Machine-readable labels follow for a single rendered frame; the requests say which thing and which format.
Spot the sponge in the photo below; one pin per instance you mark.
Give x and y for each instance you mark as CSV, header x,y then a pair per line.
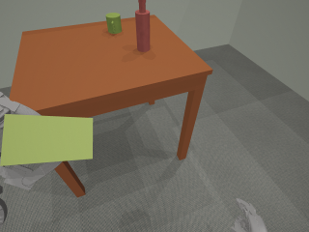
x,y
37,139

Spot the table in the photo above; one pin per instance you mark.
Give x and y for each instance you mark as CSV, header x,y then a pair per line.
x,y
83,71

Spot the right robot hand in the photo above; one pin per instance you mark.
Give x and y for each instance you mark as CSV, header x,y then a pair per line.
x,y
253,223

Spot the left robot hand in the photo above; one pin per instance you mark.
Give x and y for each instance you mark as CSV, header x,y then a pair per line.
x,y
21,176

